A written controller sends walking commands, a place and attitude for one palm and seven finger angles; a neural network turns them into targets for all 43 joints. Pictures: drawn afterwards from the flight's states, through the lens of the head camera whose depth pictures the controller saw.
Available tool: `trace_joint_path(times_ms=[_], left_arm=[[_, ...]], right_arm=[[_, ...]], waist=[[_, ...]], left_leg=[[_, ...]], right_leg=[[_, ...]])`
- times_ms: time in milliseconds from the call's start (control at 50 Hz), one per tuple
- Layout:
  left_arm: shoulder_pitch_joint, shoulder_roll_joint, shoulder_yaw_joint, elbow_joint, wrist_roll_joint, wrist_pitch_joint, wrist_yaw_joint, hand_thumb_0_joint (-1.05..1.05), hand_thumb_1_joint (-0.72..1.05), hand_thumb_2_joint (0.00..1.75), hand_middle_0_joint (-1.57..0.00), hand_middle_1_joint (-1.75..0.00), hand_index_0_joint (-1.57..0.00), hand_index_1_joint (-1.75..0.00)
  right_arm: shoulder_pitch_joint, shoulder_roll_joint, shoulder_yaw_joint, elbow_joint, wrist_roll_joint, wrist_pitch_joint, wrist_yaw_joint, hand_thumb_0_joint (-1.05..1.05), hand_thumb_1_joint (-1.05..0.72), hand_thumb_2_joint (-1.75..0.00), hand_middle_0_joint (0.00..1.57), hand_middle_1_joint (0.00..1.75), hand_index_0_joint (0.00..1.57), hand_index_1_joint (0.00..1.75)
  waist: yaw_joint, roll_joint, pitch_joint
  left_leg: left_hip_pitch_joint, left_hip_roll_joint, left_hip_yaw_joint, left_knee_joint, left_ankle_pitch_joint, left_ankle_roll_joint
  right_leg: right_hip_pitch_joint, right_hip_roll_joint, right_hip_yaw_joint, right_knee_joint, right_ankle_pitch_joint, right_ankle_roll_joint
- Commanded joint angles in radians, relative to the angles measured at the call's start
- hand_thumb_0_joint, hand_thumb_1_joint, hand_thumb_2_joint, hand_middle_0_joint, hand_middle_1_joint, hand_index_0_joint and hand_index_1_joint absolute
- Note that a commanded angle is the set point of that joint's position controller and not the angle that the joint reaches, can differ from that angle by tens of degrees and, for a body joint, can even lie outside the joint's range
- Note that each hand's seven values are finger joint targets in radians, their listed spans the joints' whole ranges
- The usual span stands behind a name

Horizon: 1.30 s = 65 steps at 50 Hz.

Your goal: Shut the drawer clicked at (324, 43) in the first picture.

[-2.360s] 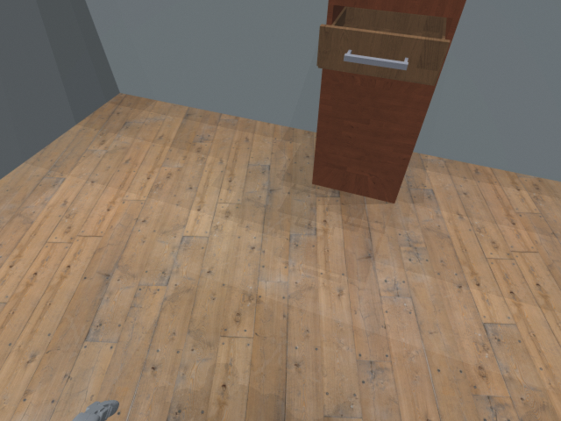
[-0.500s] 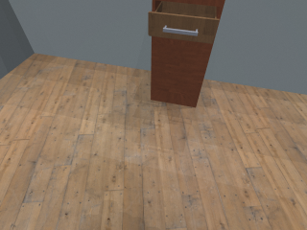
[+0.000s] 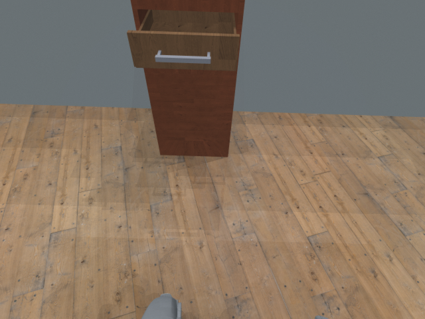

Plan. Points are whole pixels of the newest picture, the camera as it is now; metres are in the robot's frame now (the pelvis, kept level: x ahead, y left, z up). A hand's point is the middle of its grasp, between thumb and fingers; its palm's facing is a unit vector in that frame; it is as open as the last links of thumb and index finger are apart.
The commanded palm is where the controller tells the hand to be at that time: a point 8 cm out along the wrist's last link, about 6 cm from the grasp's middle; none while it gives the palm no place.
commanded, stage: walk to a spot facing it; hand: left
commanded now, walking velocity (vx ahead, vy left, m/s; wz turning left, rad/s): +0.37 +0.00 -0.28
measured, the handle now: (183, 56) +0.92 +0.17 +0.02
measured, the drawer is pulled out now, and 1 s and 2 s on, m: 0.20 0.20 0.20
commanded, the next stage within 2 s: turn to face it in 0.60 s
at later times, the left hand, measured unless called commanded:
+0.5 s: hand (126, 247) +0.31 +0.24 -0.17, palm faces -0.20 -0.96 -0.17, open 7.4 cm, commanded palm none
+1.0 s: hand (177, 203) +0.43 +0.13 -0.16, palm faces -0.31 -0.93 -0.18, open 7.3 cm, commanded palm none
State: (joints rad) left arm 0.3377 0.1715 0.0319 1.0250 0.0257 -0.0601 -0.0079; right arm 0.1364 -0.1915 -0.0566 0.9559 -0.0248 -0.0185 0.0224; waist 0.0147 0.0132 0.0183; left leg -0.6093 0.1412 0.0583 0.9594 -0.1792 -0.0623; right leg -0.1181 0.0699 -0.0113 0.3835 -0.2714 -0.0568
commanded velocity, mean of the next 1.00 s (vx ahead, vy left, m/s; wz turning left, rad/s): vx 0.06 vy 0.00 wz -0.18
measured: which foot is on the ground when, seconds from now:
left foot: up 0.00-0.12, down 0.14-0.70, up 0.72-1.00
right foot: down 0.00-0.16, up 0.18-0.66, down 0.68-1.00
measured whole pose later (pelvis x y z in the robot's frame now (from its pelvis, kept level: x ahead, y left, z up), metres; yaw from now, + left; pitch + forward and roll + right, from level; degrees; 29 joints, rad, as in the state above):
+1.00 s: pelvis +0.27 +0.01 -0.01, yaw -18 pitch -2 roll -1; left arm 0.14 0.14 0.03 0.95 0.02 0.01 0.02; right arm 0.28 -0.16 -0.05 1.02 -0.01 0.05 -0.01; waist -0.04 0.02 0.02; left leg -0.42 0.10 0.04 0.98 -0.40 -0.05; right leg -0.25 0.00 -0.20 0.49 -0.22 -0.08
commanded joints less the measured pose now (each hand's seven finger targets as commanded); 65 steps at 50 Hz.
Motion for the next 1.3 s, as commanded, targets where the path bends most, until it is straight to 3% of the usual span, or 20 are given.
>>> trace_joint_path(times_ms=[0,100,140,160,220,300,520,620,640,660,680,700,820,1000,1080,1100,1120,1140,1160,1280], left_arm=[[0.089,0.171,0.043,-0.026,0.001,-0.017,0.022,0.00,0.90,0.90,-0.20,-0.30,-0.20,-0.30],[0.040,0.175,0.056,-0.036,-0.008,-0.006,0.016,0.00,0.90,0.90,-0.20,-0.30,-0.20,-0.30],[0.085,0.085,0.046,-0.064,-0.019,-0.007,-0.001,0.00,0.90,0.90,-0.20,-0.30,-0.20,-0.30],[0.018,0.122,0.053,-0.078,-0.008,-0.007,0.003,0.00,0.90,0.90,-0.20,-0.30,-0.20,-0.30],[-0.034,0.096,0.060,-0.060,0.000,0.010,-0.020,0.00,0.90,0.90,-0.20,-0.30,-0.20,-0.30],[0.042,0.039,0.061,-0.038,0.004,0.068,-0.022,0.00,0.90,0.90,-0.20,-0.30,-0.20,-0.30],[-0.229,0.046,0.048,-0.139,0.002,0.092,-0.025,0.00,0.90,0.90,-0.20,-0.30,-0.20,-0.30],[-0.119,0.104,0.061,-0.135,0.005,0.069,-0.013,0.00,0.90,0.90,-0.20,-0.30,-0.20,-0.30],[-0.017,0.148,0.075,-0.112,0.008,0.053,-0.009,0.00,0.90,0.90,-0.20,-0.30,-0.20,-0.30],[0.071,0.262,0.096,-0.096,0.010,0.038,0.003,0.00,0.90,0.90,-0.20,-0.30,-0.20,-0.30],[0.110,0.317,0.103,-0.080,-0.020,0.044,0.017,0.00,0.90,0.90,-0.20,-0.30,-0.20,-0.30],[0.059,0.278,0.093,-0.091,-0.023,0.052,0.031,0.00,0.90,0.90,-0.20,-0.30,-0.20,-0.30],[-0.209,0.125,0.032,-0.132,-0.004,0.040,0.044,0.00,0.90,0.90,-0.20,-0.30,-0.20,-0.30],[-0.114,0.156,0.054,-0.108,0.003,0.061,0.044,0.00,0.90,0.90,-0.20,-0.30,-0.20,-0.30],[-0.118,0.167,0.062,-0.107,-0.006,0.067,0.046,0.00,0.90,0.90,-0.20,-0.30,-0.20,-0.30],[-0.112,0.147,0.059,-0.110,-0.014,0.073,0.043,0.00,0.90,0.90,-0.20,-0.30,-0.20,-0.30],[-0.099,0.092,0.053,-0.133,-0.020,0.081,0.037,0.00,0.90,0.90,-0.20,-0.30,-0.20,-0.30],[-0.165,0.076,0.041,-0.169,-0.016,0.086,0.036,0.00,0.90,0.90,-0.20,-0.30,-0.20,-0.30],[-0.187,0.095,0.046,-0.164,-0.008,0.090,0.035,0.00,0.90,0.90,-0.20,-0.30,-0.20,-0.30],[-0.110,0.098,0.053,-0.082,-0.009,0.088,0.027,0.00,0.90,0.90,-0.20,-0.30,-0.20,-0.30]], right_arm=[[-0.086,-0.053,-0.004,-0.094,0.002,-0.032,0.004,0.00,-0.90,-0.90,0.20,0.30,0.20,0.30],[0.151,-0.110,-0.022,-0.022,0.000,-0.060,-0.020,0.00,-0.90,-0.90,0.20,0.30,0.20,0.30],[0.404,-0.296,-0.060,0.033,-0.011,-0.064,-0.036,0.00,-0.90,-0.90,0.20,0.30,0.20,0.30],[0.369,-0.261,-0.045,0.024,-0.004,-0.051,-0.039,0.00,-0.90,-0.90,0.20,0.30,0.20,0.30],[0.199,-0.104,0.000,-0.001,0.002,-0.073,-0.048,0.00,-0.90,-0.90,0.20,0.30,0.20,0.30],[0.198,-0.066,0.012,0.028,0.010,-0.080,-0.061,0.00,-0.90,-0.90,0.20,0.30,0.20,0.30],[0.280,-0.113,-0.012,0.065,-0.001,-0.033,-0.060,0.00,-0.90,-0.90,0.20,0.30,0.20,0.30],[0.241,-0.161,-0.034,0.037,0.005,-0.014,-0.053,0.00,-0.90,-0.90,0.20,0.30,0.20,0.30],[0.228,-0.160,-0.032,0.017,0.011,-0.012,-0.046,0.00,-0.90,-0.90,0.20,0.30,0.20,0.30],[0.250,-0.105,-0.021,-0.020,0.024,-0.007,-0.035,0.00,-0.90,-0.90,0.20,0.30,0.20,0.30],[0.215,-0.079,-0.015,-0.043,0.024,-0.001,-0.044,0.00,-0.90,-0.90,0.20,0.30,0.20,0.30],[0.199,-0.082,-0.015,-0.038,0.026,0.012,-0.055,0.00,-0.90,-0.90,0.20,0.30,0.20,0.30],[0.328,-0.016,0.006,0.077,0.002,0.054,-0.043,0.00,-0.90,-0.90,0.20,0.30,0.20,0.30],[0.129,-0.023,0.000,0.000,0.009,0.055,-0.026,0.00,-0.90,-0.90,0.20,0.30,0.20,0.30],[0.210,-0.020,0.000,0.010,0.007,0.045,-0.024,0.00,-0.90,-0.90,0.20,0.30,0.20,0.30],[0.240,-0.047,-0.006,0.015,0.007,0.039,-0.022,0.00,-0.90,-0.90,0.20,0.30,0.20,0.30],[0.267,-0.132,-0.023,0.006,-0.001,0.031,-0.024,0.00,-0.90,-0.90,0.20,0.30,0.20,0.30],[0.274,-0.195,-0.035,-0.007,-0.007,0.035,-0.033,0.00,-0.90,-0.90,0.20,0.30,0.20,0.30],[0.246,-0.192,-0.036,-0.004,-0.009,0.035,-0.040,0.00,-0.90,-0.90,0.20,0.30,0.20,0.30],[0.155,-0.144,-0.018,-0.013,0.007,0.008,-0.059,0.00,-0.90,-0.90,0.20,0.30,0.20,0.30]], waist=[[0.034,-0.101,0.057],[-0.071,-0.045,-0.032],[-0.127,0.364,-0.218],[-0.129,0.214,-0.140],[-0.038,0.074,0.021],[0.018,0.134,0.001],[-0.054,0.145,0.056],[0.019,0.105,-0.021],[0.078,0.040,-0.073],[0.100,-0.222,-0.191],[0.090,-0.295,-0.261],[0.068,-0.175,-0.219],[-0.089,-0.073,-0.060],[0.011,-0.136,0.032],[-0.027,-0.092,-0.026],[-0.042,0.001,-0.043],[-0.051,0.277,-0.042],[-0.074,0.339,-0.002],[-0.066,0.192,-0.009],[-0.024,0.081,-0.077]], left_leg=[[-0.003,-0.016,0.005,-0.194,-0.016,0.014],[0.525,-0.083,0.040,-0.471,0.012,0.057],[0.876,0.373,-0.517,-0.645,-0.007,0.197],[0.754,0.390,-0.536,-0.695,-0.082,0.236],[0.508,0.267,-0.217,-0.704,0.180,0.154],[0.453,0.176,0.070,-0.671,0.495,0.097],[0.613,0.219,0.191,-0.583,0.614,0.169],[0.598,0.241,0.236,-0.317,0.754,0.125],[0.470,0.219,0.249,-0.103,0.616,0.078],[0.168,0.054,0.258,0.212,-0.093,0.009],[0.054,-0.061,0.115,0.426,-0.489,-0.011],[0.069,-0.017,-0.017,0.428,-0.439,0.012],[0.243,-0.015,-0.049,0.200,-0.172,0.025],[0.184,-0.046,0.016,-0.094,-0.285,0.022],[0.360,-0.066,0.051,-0.375,-0.123,0.032],[0.445,-0.040,0.001,-0.495,-0.036,0.047],[0.491,0.167,-0.301,-0.627,0.105,0.132],[0.441,0.307,-0.484,-0.713,0.271,0.256],[0.402,0.295,-0.431,-0.720,0.166,0.284],[0.559,0.115,-0.195,-0.634,0.450,0.213]], right_leg=[[0.024,-0.287,0.234,-0.139,0.243,-0.132],[-0.142,-0.186,0.168,0.165,0.371,-0.068],[-0.501,-0.001,-0.009,0.764,-0.306,0.023],[-0.530,-0.061,0.061,0.881,-0.285,0.010],[-0.519,-0.157,0.042,0.935,-0.064,0.038],[-0.463,-0.146,0.000,0.899,0.031,0.072],[-0.483,-0.141,-0.107,0.444,0.028,0.078],[-0.225,-0.078,-0.140,0.263,0.015,0.028],[-0.020,-0.108,-0.097,0.142,0.160,0.006],[0.251,-0.363,0.287,0.108,0.599,-0.108],[0.277,-0.502,0.469,0.065,0.977,-0.210],[0.196,-0.493,0.352,0.041,0.839,-0.228],[-0.231,-0.310,0.037,-0.105,0.216,-0.081],[-0.129,-0.413,0.028,-0.115,0.129,-0.119],[-0.146,-0.396,-0.064,0.042,0.173,-0.047],[-0.207,-0.356,-0.105,0.131,0.094,0.001],[-0.364,-0.232,-0.177,0.335,-0.135,0.079],[-0.458,-0.149,-0.128,0.542,-0.356,0.113],[-0.431,-0.171,-0.044,0.655,-0.300,0.095],[-0.459,-0.160,-0.003,0.725,-0.093,0.131]])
